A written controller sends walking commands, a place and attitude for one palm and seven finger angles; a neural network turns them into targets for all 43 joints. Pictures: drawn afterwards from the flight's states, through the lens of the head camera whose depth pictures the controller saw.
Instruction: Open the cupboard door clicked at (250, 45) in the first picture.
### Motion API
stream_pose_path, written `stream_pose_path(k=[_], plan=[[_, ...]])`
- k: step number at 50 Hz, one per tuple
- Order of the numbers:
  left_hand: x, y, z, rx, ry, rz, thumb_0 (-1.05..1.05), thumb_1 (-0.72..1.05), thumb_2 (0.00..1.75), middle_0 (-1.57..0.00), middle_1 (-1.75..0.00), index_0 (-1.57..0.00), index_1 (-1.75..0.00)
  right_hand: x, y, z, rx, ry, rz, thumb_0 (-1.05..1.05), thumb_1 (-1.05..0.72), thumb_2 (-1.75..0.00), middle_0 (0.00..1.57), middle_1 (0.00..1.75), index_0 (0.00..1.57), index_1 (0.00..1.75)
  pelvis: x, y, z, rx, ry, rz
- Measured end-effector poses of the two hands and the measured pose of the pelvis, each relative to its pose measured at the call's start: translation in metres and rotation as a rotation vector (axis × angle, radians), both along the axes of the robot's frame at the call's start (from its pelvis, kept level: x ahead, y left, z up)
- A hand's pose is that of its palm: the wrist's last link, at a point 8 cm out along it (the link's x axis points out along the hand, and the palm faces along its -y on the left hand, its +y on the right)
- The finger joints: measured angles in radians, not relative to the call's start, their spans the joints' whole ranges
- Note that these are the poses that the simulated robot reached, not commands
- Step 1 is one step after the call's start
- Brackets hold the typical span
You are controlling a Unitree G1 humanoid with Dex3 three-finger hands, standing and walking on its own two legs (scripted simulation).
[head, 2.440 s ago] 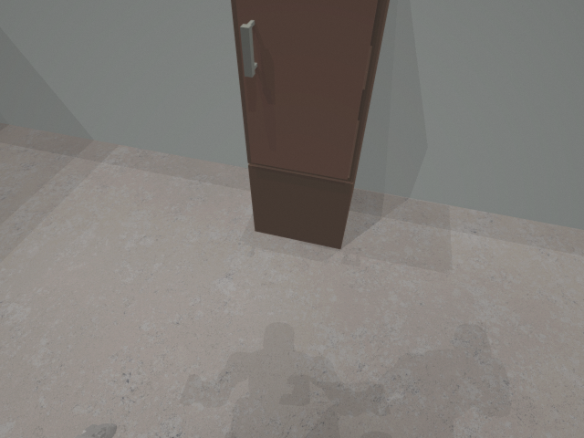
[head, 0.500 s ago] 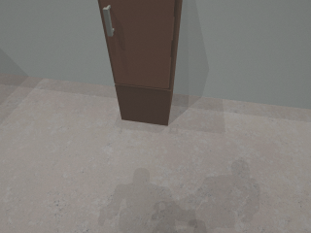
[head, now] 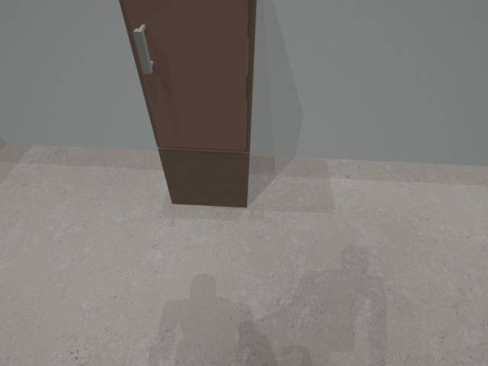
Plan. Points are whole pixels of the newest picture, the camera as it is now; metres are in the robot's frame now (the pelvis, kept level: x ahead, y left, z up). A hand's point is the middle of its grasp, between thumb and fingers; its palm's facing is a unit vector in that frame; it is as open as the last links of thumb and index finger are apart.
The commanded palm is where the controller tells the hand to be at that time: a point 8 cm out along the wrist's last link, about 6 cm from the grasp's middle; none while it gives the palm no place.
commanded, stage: take the last steps up to it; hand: left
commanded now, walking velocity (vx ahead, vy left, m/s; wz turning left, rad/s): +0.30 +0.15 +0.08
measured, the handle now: (145, 49) +0.97 +0.33 +0.07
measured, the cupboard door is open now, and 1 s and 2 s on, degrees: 0 0 0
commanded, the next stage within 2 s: come to a stop and stand still in 0.94 s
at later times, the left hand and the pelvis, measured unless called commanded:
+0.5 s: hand out of the picture +0.08 +0.28 -0.21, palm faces +0.11 -0.98 -0.15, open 7.3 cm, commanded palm none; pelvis +0.15 +0.10 -0.02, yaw +2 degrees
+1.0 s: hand (140, 234) +0.46 +0.28 -0.18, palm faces -0.05 -0.99 -0.16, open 7.4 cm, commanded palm none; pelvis +0.34 +0.13 -0.02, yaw -1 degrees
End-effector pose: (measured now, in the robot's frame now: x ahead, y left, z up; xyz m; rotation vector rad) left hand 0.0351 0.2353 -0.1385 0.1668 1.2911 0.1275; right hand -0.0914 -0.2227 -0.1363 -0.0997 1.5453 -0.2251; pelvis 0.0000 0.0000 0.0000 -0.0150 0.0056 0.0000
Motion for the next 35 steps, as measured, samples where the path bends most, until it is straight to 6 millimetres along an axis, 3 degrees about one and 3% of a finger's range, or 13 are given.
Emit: stream_pose_path(k=[4, 7, 10, 16, 20, 22, 24, 27, 35], plan=[[0.030, -0.007, -0.006, 0.005, -0.056, -0.003, 0.01, 0.91, 0.90, -0.20, -0.29, -0.20, -0.30, 0.003, 0.011, -0.013, 0.048, 0.049, -0.010, 0.00, -0.91, -0.90, 0.20, 0.30, 0.20, 0.30, 0.019, -0.004, -0.011, 0.020, -0.006, 0.007], [0.036, -0.009, -0.010, 0.006, -0.090, 0.050, 0.00, 0.92, 0.90, -0.20, -0.29, -0.20, -0.30, 0.026, 0.014, -0.022, 0.071, 0.064, 0.026, 0.00, -0.91, -0.90, 0.20, 0.30, 0.20, 0.30, 0.032, 0.000, -0.016, 0.000, -0.020, 0.030], [0.025, -0.001, -0.009, 0.009, -0.050, 0.093, 0.00, 0.93, 0.90, -0.20, -0.29, -0.20, -0.30, 0.076, 0.016, -0.020, 0.065, -0.001, 0.058, 0.01, -0.91, -0.90, 0.20, 0.30, 0.20, 0.30, 0.049, 0.008, -0.011, -0.004, -0.019, 0.033], [0.000, 0.020, -0.015, -0.034, 0.117, 0.134, 0.00, 0.92, 0.90, -0.20, -0.29, -0.20, -0.30, 0.202, 0.027, -0.003, 0.003, -0.232, 0.124, 0.01, -0.93, -0.90, 0.20, 0.30, 0.20, 0.30, 0.085, 0.038, -0.006, -0.005, -0.007, 0.045], [-0.001, 0.048, -0.032, -0.067, 0.196, 0.174, 0.00, 0.92, 0.90, -0.21, -0.29, -0.20, -0.30, 0.274, 0.044, 0.003, -0.056, -0.332, 0.196, 0.01, -0.93, -0.90, 0.20, 0.30, 0.20, 0.30, 0.116, 0.072, -0.017, -0.018, -0.009, 0.050], [0.006, 0.066, -0.042, -0.074, 0.234, 0.178, 0.01, 0.91, 0.90, -0.21, -0.29, -0.20, -0.30, 0.300, 0.056, 0.001, -0.090, -0.376, 0.215, 0.01, -0.93, -0.90, 0.20, 0.30, 0.20, 0.30, 0.129, 0.088, -0.027, -0.015, -0.013, 0.050], [0.024, 0.083, -0.043, -0.066, 0.246, 0.166, 0.01, 0.91, 0.90, -0.20, -0.29, -0.20, -0.30, 0.311, 0.069, 0.003, -0.102, -0.386, 0.207, 0.01, -0.93, -0.90, 0.20, 0.30, 0.20, 0.30, 0.140, 0.099, -0.026, -0.010, -0.015, 0.039], [0.070, 0.107, -0.034, -0.048, 0.191, 0.136, 0.01, 0.91, 0.90, -0.20, -0.29, -0.20, -0.30, 0.313, 0.092, 0.006, -0.086, -0.353, 0.180, 0.00, -0.92, -0.90, 0.20, 0.30, 0.20, 0.30, 0.158, 0.111, -0.016, -0.001, -0.013, 0.030], [0.204, 0.136, -0.007, -0.016, -0.008, 0.073, 0.01, 0.92, 0.90, -0.20, -0.29, -0.20, -0.30, 0.291, 0.149, -0.002, 0.018, -0.180, 0.074, 0.00, -0.92, -0.90, 0.20, 0.30, 0.20, 0.30, 0.214, 0.136, 0.000, 0.028, -0.007, 0.018]])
